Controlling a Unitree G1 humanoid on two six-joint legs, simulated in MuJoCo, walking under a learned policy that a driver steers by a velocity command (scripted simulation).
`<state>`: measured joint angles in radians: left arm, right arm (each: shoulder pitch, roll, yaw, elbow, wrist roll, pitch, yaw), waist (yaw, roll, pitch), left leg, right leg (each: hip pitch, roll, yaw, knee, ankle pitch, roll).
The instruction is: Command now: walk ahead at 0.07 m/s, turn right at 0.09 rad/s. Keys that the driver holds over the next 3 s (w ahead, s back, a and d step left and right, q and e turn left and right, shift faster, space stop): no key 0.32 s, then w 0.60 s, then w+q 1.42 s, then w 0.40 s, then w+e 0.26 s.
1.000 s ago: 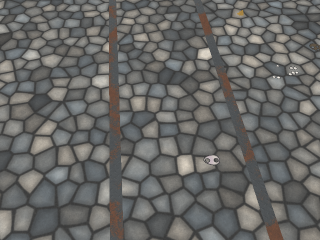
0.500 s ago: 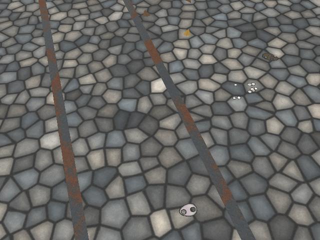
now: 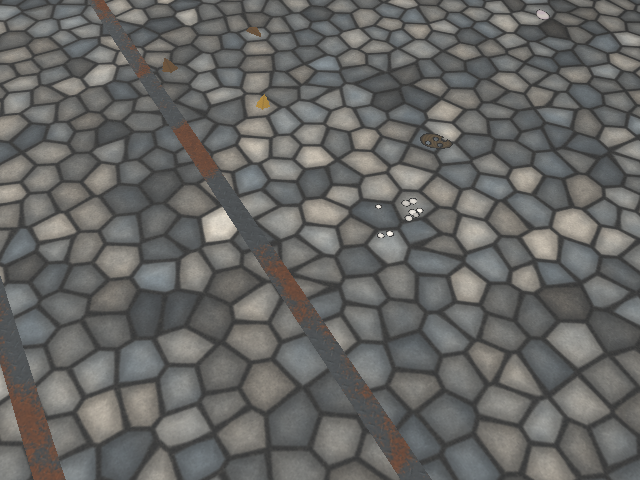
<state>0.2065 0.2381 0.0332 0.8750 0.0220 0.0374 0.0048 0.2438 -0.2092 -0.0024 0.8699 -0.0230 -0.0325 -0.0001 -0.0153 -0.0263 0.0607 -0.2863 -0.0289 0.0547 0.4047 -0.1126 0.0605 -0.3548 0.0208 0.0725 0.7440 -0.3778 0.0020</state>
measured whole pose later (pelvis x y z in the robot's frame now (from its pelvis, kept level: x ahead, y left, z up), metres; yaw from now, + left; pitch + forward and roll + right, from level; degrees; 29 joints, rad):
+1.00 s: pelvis +0.25 +0.01 -0.01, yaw +1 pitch +1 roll +0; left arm -0.03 0.19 0.02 0.90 0.02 -0.04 -0.03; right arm 0.52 -0.15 -0.01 1.10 -0.02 -0.09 -0.01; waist -0.08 -0.01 0.05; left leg 0.16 -0.05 0.03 0.18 -0.36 0.06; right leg -0.57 -0.02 -0.10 0.62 -0.09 -0.07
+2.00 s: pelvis +0.76 +0.13 +0.00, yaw +34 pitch +2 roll +0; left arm 0.05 0.24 0.04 0.76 0.04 -0.03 -0.02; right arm 0.41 -0.26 -0.07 0.91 0.00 -0.05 0.00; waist -0.07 -0.04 0.05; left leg -0.02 -0.14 -0.11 0.27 -0.26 0.13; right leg -0.68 -0.11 0.03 0.79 -0.07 0.05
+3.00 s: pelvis +1.14 +0.49 +0.01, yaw +47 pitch +0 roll +1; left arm 0.22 0.26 0.06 0.85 0.03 -0.01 -0.04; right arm 0.39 -0.24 -0.04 0.93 -0.02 -0.09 0.00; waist -0.02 -0.05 0.02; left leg 0.01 -0.07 0.15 0.20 -0.22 0.08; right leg -0.67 -0.08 0.02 0.93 -0.08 -0.03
